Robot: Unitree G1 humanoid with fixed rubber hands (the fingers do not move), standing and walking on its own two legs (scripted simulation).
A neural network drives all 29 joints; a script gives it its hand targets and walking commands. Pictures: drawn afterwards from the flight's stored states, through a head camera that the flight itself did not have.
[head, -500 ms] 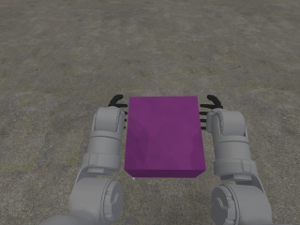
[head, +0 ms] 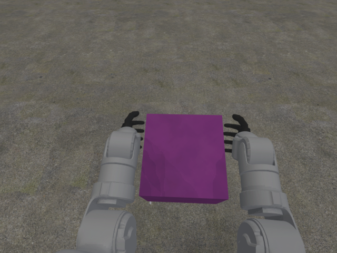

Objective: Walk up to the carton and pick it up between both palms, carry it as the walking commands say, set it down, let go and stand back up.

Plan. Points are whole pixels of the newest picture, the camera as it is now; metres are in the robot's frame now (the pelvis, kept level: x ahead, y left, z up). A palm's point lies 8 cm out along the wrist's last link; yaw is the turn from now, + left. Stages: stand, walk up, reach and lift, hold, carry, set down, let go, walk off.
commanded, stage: carry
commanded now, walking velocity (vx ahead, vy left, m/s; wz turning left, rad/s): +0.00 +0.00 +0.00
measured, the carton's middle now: (182, 160) +0.36 +0.00 -0.01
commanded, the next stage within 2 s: none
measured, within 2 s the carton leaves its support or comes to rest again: neither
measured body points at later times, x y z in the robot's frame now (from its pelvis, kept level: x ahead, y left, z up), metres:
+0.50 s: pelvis +0.01 +0.01 +0.00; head +0.00 +0.03 +0.45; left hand +0.35 +0.15 +0.07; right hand +0.34 -0.13 +0.07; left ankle -0.01 +0.08 -0.73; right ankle +0.07 -0.13 -0.73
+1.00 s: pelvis +0.01 +0.02 +0.00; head -0.01 +0.03 +0.45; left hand +0.34 +0.15 +0.07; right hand +0.33 -0.13 +0.07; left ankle -0.01 +0.08 -0.73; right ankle +0.07 -0.13 -0.73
